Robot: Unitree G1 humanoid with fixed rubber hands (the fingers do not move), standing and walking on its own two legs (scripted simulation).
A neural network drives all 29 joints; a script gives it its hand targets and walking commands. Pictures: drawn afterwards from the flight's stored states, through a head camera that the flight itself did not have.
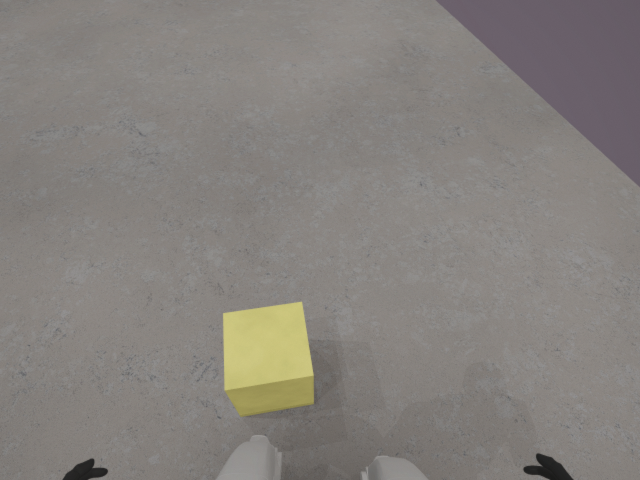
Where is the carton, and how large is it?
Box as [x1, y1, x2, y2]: [223, 302, 313, 416]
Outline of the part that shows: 301,302 223,313 224,388 240,416 313,403 313,374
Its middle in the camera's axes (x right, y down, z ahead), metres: -0.14 +0.35 +1.08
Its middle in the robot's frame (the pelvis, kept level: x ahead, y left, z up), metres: +0.48 +0.13 -0.60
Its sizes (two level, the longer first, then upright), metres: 0.210 0.200 0.250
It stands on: the floor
